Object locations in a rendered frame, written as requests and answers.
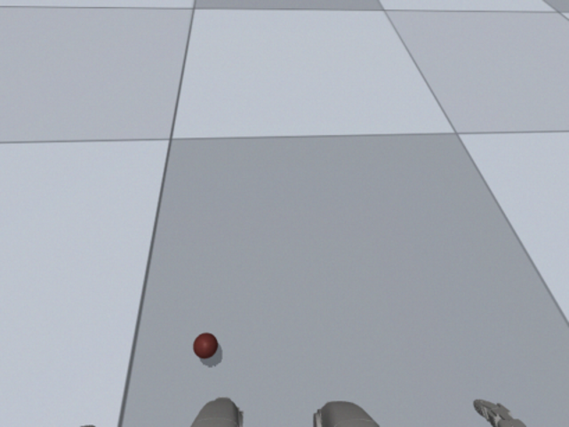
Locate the right robot hand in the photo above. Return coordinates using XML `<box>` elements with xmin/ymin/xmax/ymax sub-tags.
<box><xmin>473</xmin><ymin>399</ymin><xmax>526</xmax><ymax>427</ymax></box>

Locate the ball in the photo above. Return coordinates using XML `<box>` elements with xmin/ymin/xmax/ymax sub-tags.
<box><xmin>193</xmin><ymin>333</ymin><xmax>218</xmax><ymax>359</ymax></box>

